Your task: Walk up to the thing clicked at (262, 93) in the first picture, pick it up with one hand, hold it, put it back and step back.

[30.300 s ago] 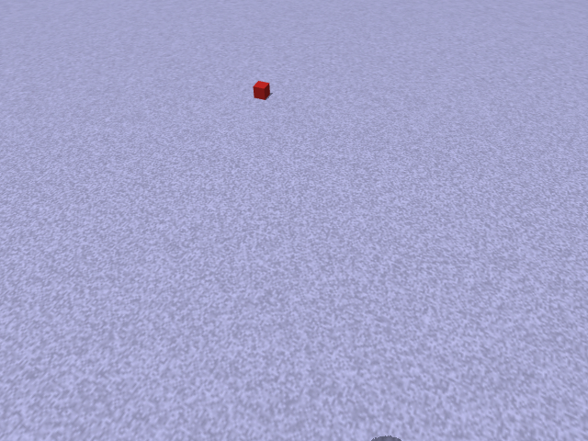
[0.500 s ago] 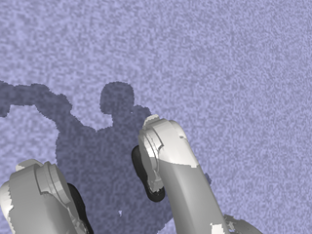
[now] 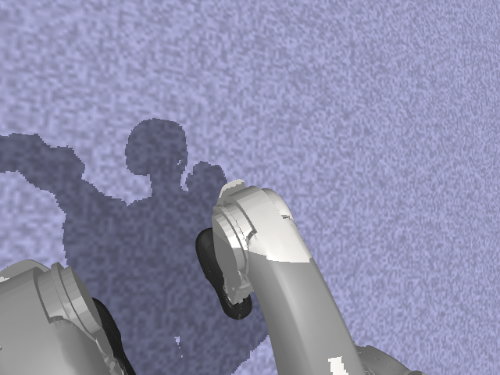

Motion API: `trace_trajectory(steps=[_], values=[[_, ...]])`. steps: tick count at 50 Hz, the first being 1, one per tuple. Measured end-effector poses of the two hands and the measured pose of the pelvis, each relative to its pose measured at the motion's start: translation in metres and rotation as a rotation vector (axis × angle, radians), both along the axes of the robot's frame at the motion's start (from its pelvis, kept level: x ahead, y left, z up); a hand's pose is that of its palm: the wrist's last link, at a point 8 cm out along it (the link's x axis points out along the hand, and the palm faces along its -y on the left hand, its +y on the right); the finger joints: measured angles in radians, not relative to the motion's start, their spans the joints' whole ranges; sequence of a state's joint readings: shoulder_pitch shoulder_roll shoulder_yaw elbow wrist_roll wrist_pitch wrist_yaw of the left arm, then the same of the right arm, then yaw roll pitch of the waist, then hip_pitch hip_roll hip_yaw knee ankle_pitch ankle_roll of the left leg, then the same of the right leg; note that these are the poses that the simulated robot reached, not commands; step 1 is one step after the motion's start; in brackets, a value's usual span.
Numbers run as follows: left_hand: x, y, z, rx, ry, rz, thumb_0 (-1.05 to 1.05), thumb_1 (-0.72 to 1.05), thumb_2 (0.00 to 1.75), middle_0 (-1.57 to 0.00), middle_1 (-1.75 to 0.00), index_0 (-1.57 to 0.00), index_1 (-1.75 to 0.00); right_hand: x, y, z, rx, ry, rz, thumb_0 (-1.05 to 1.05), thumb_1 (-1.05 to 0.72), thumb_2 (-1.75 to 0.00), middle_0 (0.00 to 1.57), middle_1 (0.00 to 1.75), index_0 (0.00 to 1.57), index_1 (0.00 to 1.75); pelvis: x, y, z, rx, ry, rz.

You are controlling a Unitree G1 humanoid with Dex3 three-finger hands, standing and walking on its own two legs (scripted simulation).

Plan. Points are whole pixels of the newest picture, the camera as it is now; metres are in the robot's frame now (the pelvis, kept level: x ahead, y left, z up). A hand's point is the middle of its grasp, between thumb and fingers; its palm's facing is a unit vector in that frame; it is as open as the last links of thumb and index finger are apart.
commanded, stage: rest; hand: left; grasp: from above
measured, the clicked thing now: out of the picture +0.47 +0.31 -0.26
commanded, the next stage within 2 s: open in 0.64 s
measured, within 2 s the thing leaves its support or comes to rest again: neither
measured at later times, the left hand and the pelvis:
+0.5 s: hand out of the picture +0.46 +0.29 -0.24, palm faces -0.04 -0.44 -0.89, open 10.5 cm; pelvis +0.00 +0.00 +0.00, yaw -1 degrees
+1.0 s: hand out of the picture +0.46 +0.29 -0.25, palm faces -0.03 -0.46 -0.89, open 10.8 cm; pelvis +0.00 +0.00 +0.00, yaw -1 degrees
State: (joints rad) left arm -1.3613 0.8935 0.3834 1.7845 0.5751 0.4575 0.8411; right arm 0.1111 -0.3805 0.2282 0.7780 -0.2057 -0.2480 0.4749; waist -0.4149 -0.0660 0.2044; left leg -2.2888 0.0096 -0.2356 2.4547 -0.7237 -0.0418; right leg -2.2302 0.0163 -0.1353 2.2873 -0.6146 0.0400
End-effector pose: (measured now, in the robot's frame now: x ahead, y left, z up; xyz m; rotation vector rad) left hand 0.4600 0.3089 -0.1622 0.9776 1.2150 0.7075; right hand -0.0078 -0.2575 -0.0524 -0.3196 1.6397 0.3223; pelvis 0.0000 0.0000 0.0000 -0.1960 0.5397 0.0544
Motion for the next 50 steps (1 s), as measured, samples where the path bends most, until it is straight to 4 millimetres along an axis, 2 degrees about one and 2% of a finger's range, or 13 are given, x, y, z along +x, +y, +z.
trace_trajectory(steps=[17, 40, 50], values=[[0.002, -0.012, -0.02, -0.016, -0.008, 0.014, -0.04, -0.1, 0.54, -0.66, -0.57, -0.73, -0.46, -0.009, 0.0, 0.01, -0.001, 0.033, 0.015, 0.0, -0.92, -0.91, 0.19, 0.3, 0.19, 0.3, 0.0, 0.0, -0.002, -0.014, -0.017, -0.003], [-0.004, -0.01, -0.025, -0.025, -0.001, 0.023, -0.04, -0.1, 0.54, -0.66, -0.56, -0.72, -0.47, -0.01, 0.009, 0.013, -0.001, 0.0, 0.029, 0.0, -0.91, -0.9, 0.2, 0.3, 0.19, 0.3, -0.003, 0.003, -0.004, -0.031, -0.044, -0.006], [-0.002, -0.015, -0.026, -0.023, -0.002, 0.044, -0.02, -0.07, 0.57, -0.58, -0.56, -0.61, -0.55, -0.011, 0.006, 0.015, 0.003, 0.001, 0.042, 0.0, -0.9, -0.9, 0.2, 0.3, 0.2, 0.3, -0.002, 0.004, -0.005, -0.035, -0.054, -0.005]])
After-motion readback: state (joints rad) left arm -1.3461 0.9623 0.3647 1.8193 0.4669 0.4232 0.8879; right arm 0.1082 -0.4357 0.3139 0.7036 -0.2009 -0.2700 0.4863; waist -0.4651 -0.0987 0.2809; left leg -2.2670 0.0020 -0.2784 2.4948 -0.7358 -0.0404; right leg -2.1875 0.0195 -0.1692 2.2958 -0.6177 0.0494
